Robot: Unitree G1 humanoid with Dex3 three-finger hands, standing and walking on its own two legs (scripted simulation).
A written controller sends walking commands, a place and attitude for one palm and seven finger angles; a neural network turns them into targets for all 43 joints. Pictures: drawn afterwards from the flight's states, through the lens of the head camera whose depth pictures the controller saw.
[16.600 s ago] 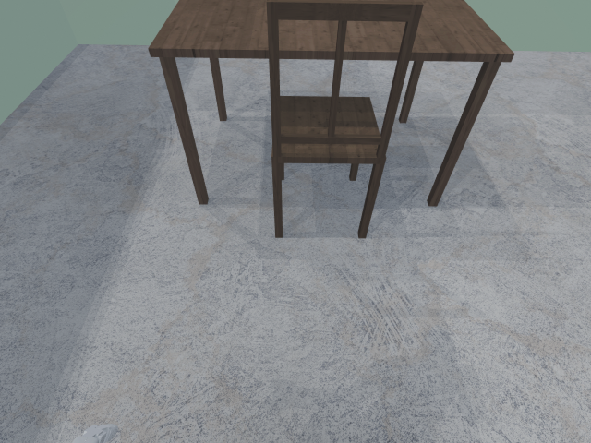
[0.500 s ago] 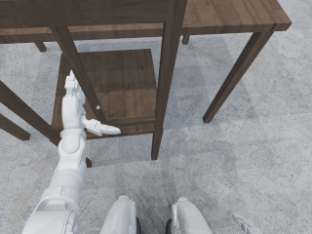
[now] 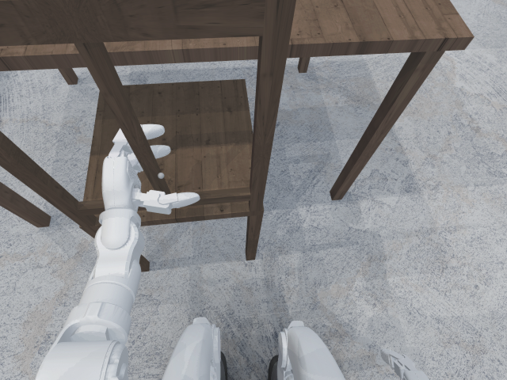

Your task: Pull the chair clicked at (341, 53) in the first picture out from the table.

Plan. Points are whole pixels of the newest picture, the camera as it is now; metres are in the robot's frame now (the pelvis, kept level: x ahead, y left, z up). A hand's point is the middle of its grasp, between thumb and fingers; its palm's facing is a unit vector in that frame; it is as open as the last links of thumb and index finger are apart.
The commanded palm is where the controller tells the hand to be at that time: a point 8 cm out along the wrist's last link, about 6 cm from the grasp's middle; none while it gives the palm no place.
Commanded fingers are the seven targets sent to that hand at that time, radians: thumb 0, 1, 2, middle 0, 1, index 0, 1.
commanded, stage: hook a spindle and tug to test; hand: left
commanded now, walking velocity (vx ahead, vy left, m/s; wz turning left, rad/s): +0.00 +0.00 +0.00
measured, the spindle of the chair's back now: (140, 145) +0.45 +0.17 +0.06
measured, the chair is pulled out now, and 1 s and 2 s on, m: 0.00 0.02 0.13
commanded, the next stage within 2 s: step backward, pulling the chair out in 0.96 s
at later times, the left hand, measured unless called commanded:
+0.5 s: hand (162, 177) +0.42 +0.14 +0.02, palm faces +0.11 -0.99 -0.01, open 5.2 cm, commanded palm +0.38 +0.19 +0.02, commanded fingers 0.00 0.90 0.90 -0.50 -1.45 -0.50 -1.45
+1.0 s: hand (161, 192) +0.39 +0.14 +0.02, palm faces +0.10 -0.99 -0.01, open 5.4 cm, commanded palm +0.35 +0.19 +0.02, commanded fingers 0.00 0.90 0.90 -0.50 -1.45 -0.50 -1.45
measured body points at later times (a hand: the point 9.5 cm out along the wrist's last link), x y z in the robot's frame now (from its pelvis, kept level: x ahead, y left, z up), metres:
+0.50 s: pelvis +0.00 +0.00 +0.00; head +0.13 +0.01 +0.43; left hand +0.41 +0.20 +0.02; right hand +0.10 -0.26 -0.12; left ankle +0.03 +0.09 -0.62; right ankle +0.01 -0.10 -0.62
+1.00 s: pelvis +0.03 +0.01 +0.01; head +0.16 +0.01 +0.44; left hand +0.38 +0.20 +0.02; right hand +0.14 -0.25 -0.11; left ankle +0.03 +0.09 -0.62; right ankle +0.01 -0.10 -0.62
